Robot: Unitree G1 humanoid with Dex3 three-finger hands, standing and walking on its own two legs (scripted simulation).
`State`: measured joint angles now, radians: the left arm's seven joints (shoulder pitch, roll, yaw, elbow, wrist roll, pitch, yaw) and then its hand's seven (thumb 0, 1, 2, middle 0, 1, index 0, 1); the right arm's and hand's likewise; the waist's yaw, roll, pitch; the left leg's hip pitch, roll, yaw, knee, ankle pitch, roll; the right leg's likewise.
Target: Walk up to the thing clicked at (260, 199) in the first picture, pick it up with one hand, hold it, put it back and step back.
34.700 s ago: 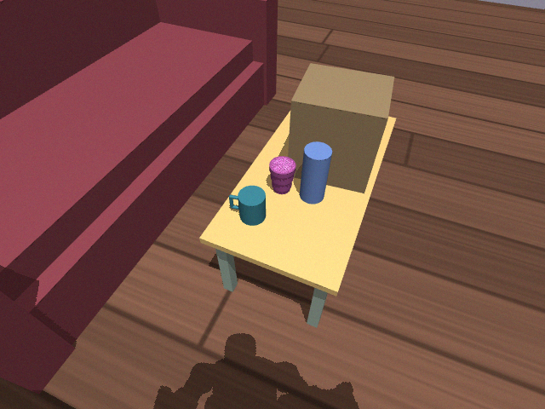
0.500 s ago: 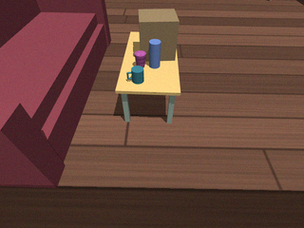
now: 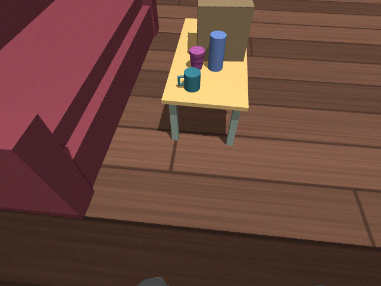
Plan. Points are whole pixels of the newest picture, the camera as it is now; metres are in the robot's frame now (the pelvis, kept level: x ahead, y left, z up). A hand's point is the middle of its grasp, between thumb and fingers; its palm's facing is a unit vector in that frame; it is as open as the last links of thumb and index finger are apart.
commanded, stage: step back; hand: left
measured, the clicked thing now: (189, 80) +1.11 +0.06 -0.33
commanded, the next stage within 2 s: stand in 0.12 s
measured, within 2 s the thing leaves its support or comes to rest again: neither
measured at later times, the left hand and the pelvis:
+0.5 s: hand out of the picture +0.10 +0.25 -0.13, palm faces -0.03 -0.94 -0.34, open 7.4 cm; pelvis +0.02 +0.00 +0.02, yaw -1 degrees
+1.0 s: hand out of the picture +0.10 +0.25 -0.13, palm faces -0.04 -0.94 -0.34, open 7.4 cm; pelvis +0.02 -0.01 +0.03, yaw -2 degrees
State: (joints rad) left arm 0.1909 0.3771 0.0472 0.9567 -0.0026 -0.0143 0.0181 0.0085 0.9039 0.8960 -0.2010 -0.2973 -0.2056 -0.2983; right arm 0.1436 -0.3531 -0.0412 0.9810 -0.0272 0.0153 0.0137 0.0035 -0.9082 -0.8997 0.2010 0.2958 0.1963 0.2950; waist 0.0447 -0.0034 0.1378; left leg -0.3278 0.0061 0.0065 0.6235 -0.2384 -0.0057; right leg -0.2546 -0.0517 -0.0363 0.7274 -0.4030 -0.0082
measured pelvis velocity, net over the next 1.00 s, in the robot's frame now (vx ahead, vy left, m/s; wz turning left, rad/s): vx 0.02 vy -0.01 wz -0.03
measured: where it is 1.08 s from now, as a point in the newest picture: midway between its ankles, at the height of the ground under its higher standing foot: outside the picture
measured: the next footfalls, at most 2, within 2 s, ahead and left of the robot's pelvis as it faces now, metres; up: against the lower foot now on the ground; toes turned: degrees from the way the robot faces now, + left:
none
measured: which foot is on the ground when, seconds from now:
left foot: down 0.00-1.00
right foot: down 0.00-1.00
